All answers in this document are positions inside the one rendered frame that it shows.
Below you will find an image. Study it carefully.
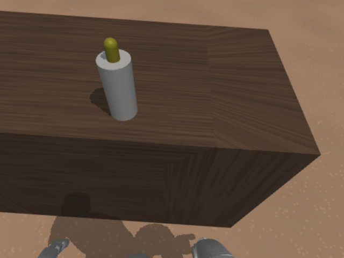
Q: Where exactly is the bottle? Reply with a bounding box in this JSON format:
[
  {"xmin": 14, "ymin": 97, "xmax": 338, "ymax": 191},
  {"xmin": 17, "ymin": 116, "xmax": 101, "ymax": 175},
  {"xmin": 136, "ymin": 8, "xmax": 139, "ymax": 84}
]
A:
[{"xmin": 96, "ymin": 38, "xmax": 138, "ymax": 121}]

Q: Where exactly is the left robot hand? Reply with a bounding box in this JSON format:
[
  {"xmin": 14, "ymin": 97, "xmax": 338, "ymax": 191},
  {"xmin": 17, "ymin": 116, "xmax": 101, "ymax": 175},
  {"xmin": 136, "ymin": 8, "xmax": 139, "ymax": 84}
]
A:
[{"xmin": 38, "ymin": 239, "xmax": 70, "ymax": 258}]

